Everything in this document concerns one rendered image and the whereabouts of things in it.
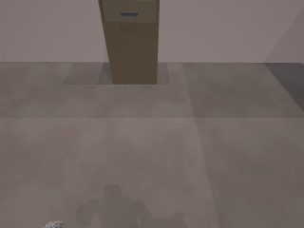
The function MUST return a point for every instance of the drawer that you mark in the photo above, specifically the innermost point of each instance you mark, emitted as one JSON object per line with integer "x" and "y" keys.
{"x": 147, "y": 10}

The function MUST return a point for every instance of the cabinet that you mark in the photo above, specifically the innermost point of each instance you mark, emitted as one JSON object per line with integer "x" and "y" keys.
{"x": 132, "y": 50}

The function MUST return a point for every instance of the handle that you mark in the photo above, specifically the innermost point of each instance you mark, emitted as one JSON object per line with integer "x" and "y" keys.
{"x": 129, "y": 13}

